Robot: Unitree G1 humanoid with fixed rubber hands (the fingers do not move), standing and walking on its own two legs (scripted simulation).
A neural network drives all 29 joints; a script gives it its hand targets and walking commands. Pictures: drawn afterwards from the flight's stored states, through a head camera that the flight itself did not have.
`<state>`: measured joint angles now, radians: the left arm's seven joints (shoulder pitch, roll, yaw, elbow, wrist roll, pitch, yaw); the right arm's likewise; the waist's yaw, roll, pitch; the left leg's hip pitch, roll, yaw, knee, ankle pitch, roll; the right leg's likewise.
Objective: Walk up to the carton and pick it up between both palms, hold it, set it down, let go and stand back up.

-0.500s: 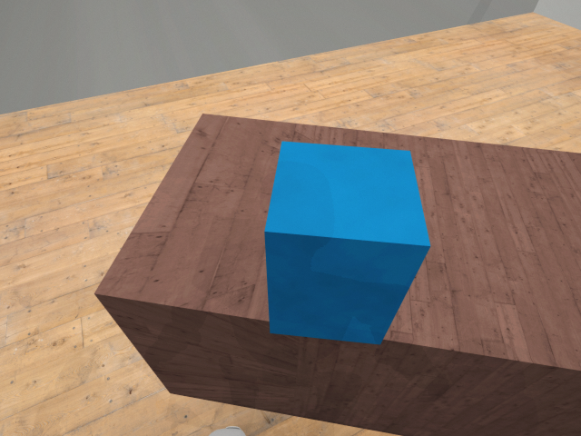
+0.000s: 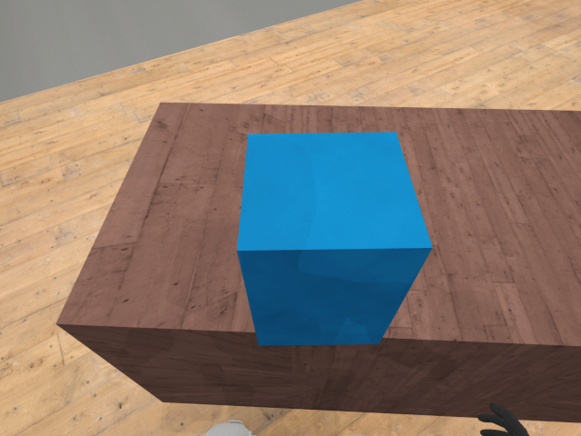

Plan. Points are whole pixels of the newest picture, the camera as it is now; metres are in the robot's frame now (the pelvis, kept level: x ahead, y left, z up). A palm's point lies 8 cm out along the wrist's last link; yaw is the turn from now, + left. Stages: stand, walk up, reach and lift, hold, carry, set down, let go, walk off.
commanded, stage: walk up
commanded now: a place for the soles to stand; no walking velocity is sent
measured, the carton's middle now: (320, 249) +0.37 -0.03 +0.03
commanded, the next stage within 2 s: none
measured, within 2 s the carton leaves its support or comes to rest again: neither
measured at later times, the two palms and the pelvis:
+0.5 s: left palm out of the picture +0.08 +0.29 -0.09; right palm out of the picture +0.06 -0.31 -0.09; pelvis -0.04 +0.00 +0.02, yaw -2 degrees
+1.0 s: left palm out of the picture +0.02 +0.31 -0.09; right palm out of the picture +0.03 -0.28 -0.08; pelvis -0.05 +0.01 +0.04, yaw -3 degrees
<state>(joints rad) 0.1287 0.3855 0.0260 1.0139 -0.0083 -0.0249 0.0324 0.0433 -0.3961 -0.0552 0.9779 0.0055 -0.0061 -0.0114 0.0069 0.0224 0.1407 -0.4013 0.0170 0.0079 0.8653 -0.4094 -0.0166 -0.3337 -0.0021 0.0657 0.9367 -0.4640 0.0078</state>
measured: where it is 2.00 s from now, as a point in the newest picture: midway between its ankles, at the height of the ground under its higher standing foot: outside the picture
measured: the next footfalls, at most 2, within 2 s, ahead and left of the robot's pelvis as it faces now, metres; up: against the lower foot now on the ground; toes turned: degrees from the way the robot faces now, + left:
none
